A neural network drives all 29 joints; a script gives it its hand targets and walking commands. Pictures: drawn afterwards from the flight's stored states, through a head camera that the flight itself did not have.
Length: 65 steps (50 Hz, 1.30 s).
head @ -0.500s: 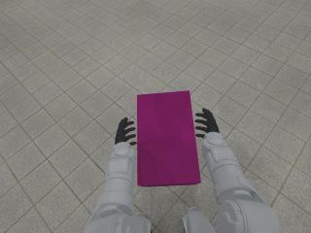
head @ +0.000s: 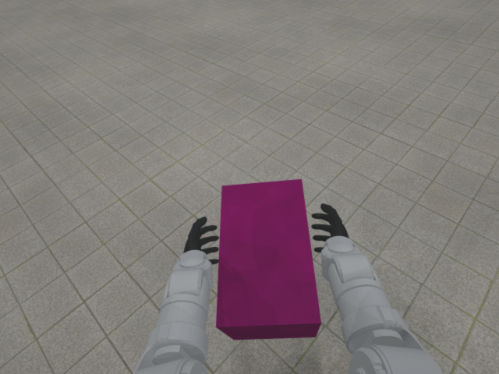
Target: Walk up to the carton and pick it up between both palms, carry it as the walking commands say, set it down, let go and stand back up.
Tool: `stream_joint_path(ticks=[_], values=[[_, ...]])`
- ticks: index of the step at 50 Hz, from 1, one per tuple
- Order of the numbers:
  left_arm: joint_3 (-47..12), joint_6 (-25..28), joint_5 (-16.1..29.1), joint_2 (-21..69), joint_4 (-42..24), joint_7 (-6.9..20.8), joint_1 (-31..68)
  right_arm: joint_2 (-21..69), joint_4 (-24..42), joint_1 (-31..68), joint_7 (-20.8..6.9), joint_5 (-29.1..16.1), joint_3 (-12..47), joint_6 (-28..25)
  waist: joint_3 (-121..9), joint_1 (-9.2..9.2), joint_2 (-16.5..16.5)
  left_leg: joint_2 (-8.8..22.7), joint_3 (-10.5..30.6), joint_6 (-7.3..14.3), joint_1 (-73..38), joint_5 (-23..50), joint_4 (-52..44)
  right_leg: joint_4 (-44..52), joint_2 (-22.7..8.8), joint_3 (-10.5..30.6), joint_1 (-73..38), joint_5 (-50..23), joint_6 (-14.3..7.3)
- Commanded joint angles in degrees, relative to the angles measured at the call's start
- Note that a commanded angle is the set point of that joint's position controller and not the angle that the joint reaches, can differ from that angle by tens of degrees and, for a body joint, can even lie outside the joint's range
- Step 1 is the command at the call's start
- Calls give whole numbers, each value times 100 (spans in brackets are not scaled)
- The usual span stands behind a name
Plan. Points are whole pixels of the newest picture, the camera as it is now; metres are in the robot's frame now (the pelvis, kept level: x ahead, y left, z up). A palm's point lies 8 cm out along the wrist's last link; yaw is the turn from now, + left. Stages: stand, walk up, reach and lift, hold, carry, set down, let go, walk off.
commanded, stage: reach and lift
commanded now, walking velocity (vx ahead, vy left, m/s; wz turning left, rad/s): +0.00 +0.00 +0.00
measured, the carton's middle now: (267, 259) +0.36 +0.01 -0.09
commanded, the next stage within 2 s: hold in 1.84 s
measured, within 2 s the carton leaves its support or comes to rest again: neither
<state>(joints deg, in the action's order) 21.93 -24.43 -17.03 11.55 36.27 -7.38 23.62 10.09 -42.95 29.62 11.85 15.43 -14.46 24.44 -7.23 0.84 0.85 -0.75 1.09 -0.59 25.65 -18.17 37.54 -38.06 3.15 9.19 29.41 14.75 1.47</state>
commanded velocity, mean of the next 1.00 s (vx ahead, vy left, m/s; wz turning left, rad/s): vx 0.00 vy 0.00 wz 0.00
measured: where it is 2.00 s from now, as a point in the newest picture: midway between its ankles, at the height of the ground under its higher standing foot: outside the picture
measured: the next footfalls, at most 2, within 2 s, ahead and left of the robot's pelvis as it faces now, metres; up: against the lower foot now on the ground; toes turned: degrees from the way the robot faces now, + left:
none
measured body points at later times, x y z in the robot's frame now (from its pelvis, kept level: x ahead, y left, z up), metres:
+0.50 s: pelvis -0.01 +0.00 +0.01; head -0.08 -0.02 +0.45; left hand +0.31 +0.13 +0.05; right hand +0.32 -0.12 +0.06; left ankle +0.01 +0.13 -0.72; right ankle +0.05 -0.13 -0.72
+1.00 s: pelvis -0.01 +0.00 +0.01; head -0.09 -0.01 +0.45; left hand +0.31 +0.13 +0.06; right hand +0.32 -0.12 +0.07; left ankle +0.01 +0.13 -0.72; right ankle +0.05 -0.13 -0.72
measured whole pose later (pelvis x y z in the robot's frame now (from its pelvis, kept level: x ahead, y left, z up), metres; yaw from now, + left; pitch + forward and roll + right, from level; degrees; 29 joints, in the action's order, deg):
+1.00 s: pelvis -0.01 +0.00 +0.01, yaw +0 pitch -4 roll +1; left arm 21.8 -40.3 -17.4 13.3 36.2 -10.4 28.3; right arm 10.1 -41.0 31.6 17.6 15.9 -14.6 38.5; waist -6.6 0.8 1.5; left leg -0.6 1.2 -0.6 11.3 -16.0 31.7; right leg -32.1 2.9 9.2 15.0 12.5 1.0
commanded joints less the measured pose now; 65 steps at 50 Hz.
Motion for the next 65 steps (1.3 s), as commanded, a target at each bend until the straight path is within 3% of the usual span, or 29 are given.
stream_joint_path(ticks=[1, 2, 4, 5, 7, 9, 10, 12, 15, 16, 20, 26, 31, 33, 35, 37, 38, 39, 43, 44, 45, 46, 47, 49, 50, 53, 55, 58, 65], values=[[-3497, 116, 1485, 6835, -746, 1530, 3860, 6703, 827, 2880, -2114, -1055, 2728, -178, -2894, 318, -46, -337, 400, -49, -1190, 1921, -787, 425, 452, -412, -2134, -1495, -185], [-3372, 9, 1535, 6783, -777, 1534, 4091, 6512, 682, 3091, -2145, -1075, 2510, -90, -2572, 105, -10, -358, 389, -124, -1291, 1489, -798, 535, 348, -519, -1994, -1153, -178], [-2877, -249, 1125, 6631, -11, 1502, 3128, 6526, 603, 2853, -2181, -941, 2373, 117, -2139, 423, -46, -366, 281, -102, -1236, 1536, -918, 614, 368, -499, -2186, -1155, -189], [-2580, -378, 1068, 6378, 136, 1498, 3161, 6356, 305, 2682, -2204, -806, 2079, 220, -1655, 248, 92, -344, 319, -72, -1162, 1338, -1049, 684, 307, -528, -2053, -1067, -202], [-3091, -328, 1312, 6529, -555, 1484, 3987, 6746, 663, 3268, -2289, -1281, 2448, 140, -2071, 452, 426, -266, 260, -111, -1308, 1533, -1047, 668, 342, -374, -2197, -1169, -219], [-2952, -427, 1361, 6480, -640, 1456, 4276, 6598, 147, 2917, -2251, -992, 1989, 376, -1513, 204, 484, -193, 334, -122, -913, 1015, -1232, 660, 276, -436, -2376, -949, -283], [-2857, -473, 1290, 6423, -531, 1482, 3860, 6871, 235, 2706, -2268, -922, 2191, 479, -1751, 407, -61, -239, 262, -72, -1059, 1243, -1109, 744, 272, -421, -2522, -1112, -229], [-2974, -570, 1502, 6740, -481, 1538, 3844, 6759, 1132, 3489, -2261, -1389, 2602, 395, -1980, 453, -42, -211, 359, -60, -1427, 1594, -1003, 694, 231, -395, -2584, -1284, -205], [-2983, -763, 1673, 6439, -454, 1535, 4237, 6508, 796, 3527, -2323, -1374, 2419, 667, -1389, 379, -107, -196, 358, -68, -1330, 1200, -1182, 756, 280, -501, -2454, -955, -193], [-2549, -804, 1442, 6462, -323, 1519, 4202, 6763, 780, 3843, -2313, -1305, 2538, 734, -1516, 695, -364, -271, 179, -55, -1308, 948, -1214, 882, 250, -465, -2553, -623, -127], [-2891, -1002, 1584, 6616, -582, 1561, 4837, 6794, 564, 3571, -2348, -1177, 2155, 857, -1528, 278, -105, -167, 296, -35, -1591, 695, -1302, 928, 151, -443, -2558, -572, -229], [-2303, -1190, 1308, 6248, 37, 1576, 4584, 6716, 685, 4482, -2432, -1481, 2025, 957, -1223, 678, -99, -146, 288, 52, -1502, 478, -1317, 917, 178, -435, -2458, -325, -173], [-2641, -1190, 1491, 6301, -409, 1665, 5149, 6642, 398, 4014, -2374, -1221, 1604, 1043, -1403, 97, -184, -152, 281, 5, -1578, 695, -1368, 974, 161, -458, -2621, -726, -174], [-2372, -1272, 1308, 6232, -130, 1665, 4673, 6745, 398, 4056, -2335, -1180, 1669, 1100, -1300, 302, -211, -211, 246, 57, -1599, 723, -1243, 1018, 58, -334, -2536, -563, -151], [-2201, -1247, 1301, 6189, 260, 1736, 4348, 6636, 610, 4198, -2302, -1197, 1784, 1035, -1184, 221, -575, -223, 235, 103, -1590, 724, -1326, 1132, 32, -354, -2564, -655, -84], [-2554, -1198, 1466, 6232, -429, 1739, 4991, 6731, 384, 3846, -2288, -1154, 1533, 1115, -1371, -7, -75, -250, 263, 48, -1452, 767, -1327, 1058, 21, -345, -2731, -867, -180], [-2577, -1220, 1620, 6190, -259, 1769, 4821, 6584, 536, 4004, -2273, -1294, 1683, 1123, -1315, -41, -382, -167, 333, 68, -1822, 1249, -1338, 1056, 72, -493, -2430, -1146, -114], [-2679, -1188, 1548, 6082, -399, 1724, 4718, 6637, 550, 3683, -2276, -1329, 1815, 1075, -1634, -11, -50, -207, 323, 31, -1734, 1616, -1261, 967, 34, -384, -2780, -1754, -160], [-2845, -1263, 1715, 6260, -467, 1796, 4753, 6690, 481, 3352, -2215, -1235, 1686, 1229, -1693, -190, -260, -241, 294, 35, -1705, 1369, -1252, 1093, 76, -455, -2775, -1487, -88], [-2757, -1233, 1635, 6097, -487, 1783, 4618, 6921, 672, 3579, -2209, -1367, 1927, 1228, -1532, 59, -343, -257, 264, 108, -1755, 1415, -1237, 1109, 0, -369, -2719, -1502, -71], [-2757, -1275, 1577, 6268, -260, 1781, 4661, 6608, 582, 3580, -2268, -1313, 1689, 1213, -1584, -92, 45, -216, 311, 23, -1568, 1194, -1287, 1030, 81, -492, -2713, -1316, -148], [-2645, -1216, 1587, 6153, -412, 1773, 4778, 6682, 813, 3928, -2260, -1318, 1849, 1169, -1890, -25, -425, -269, 277, 96, -1644, 1285, -1238, 1042, 23, -372, -2872, -1438, -31], [-2674, -1346, 1602, 6392, 19, 1815, 4573, 6611, 644, 3635, -2208, -1275, 1671, 1167, -1308, -170, 16, -295, 272, 26, -1514, 1314, -1294, 1113, 28, -407, -2578, -1416, -139], [-2577, -1223, 1555, 6365, -217, 1789, 4751, 6668, 894, 4195, -2273, -1354, 1801, 1152, -1932, 101, -242, -265, 286, 57, -1617, 1172, -1307, 1012, 99, -482, -2815, -1233, -102], [-2712, -1194, 1673, 6311, -323, 1809, 5085, 6662, 638, 3866, -2260, -1338, 1677, 1139, -1509, -179, 150, -265, 242, 38, -1326, 891, -1314, 1046, 78, -456, -2677, -1048, -139], [-2705, -1157, 1685, 6406, -392, 1778, 5044, 6684, 759, 3946, -2298, -1255, 1745, 1108, -2071, -100, -424, -259, 352, 79, -1589, 1182, -1230, 1033, 99, -452, -2790, -1251, -98], [-3049, -1194, 1760, 6655, -491, 1778, 5131, 6583, 574, 3514, -2281, -1161, 1613, 1061, -1988, -373, 355, -249, 349, -58, -1838, 1303, -1294, 1022, 113, -459, -2624, -1378, -228], [-2452, -1219, 1545, 6516, 40, 1793, 4895, 6205, 904, 4341, -2309, -1142, 1435, 1081, -1406, -186, -123, -166, 443, 59, -1418, 564, -1373, 1042, 72, -471, -2517, -620, -189], [-2554, -1197, 1498, 6263, -266, 1746, 5150, 6634, 345, 3869, -2380, -1143, 1415, 1131, -1725, -70, 133, -168, 308, 26, -1491, 830, -1422, 1021, 67, -429, -2647, -984, -209]])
